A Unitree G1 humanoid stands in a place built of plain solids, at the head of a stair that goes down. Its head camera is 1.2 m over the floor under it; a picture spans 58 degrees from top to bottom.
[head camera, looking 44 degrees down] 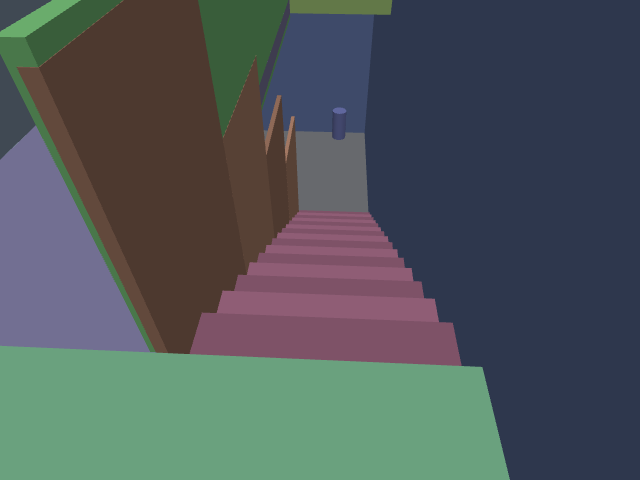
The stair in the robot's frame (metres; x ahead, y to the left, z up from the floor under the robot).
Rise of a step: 0.18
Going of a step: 0.26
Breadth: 0.97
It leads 3 degrees to the right of straight ahead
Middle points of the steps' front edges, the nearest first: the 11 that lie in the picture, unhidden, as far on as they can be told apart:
0.71 -0.01 0.00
0.99 -0.02 -0.18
1.25 -0.04 -0.35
1.51 -0.05 -0.53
1.76 -0.06 -0.71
2.02 -0.07 -0.89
2.27 -0.09 -1.06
2.53 -0.10 -1.24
2.78 -0.11 -1.42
3.04 -0.12 -1.60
3.29 -0.14 -1.77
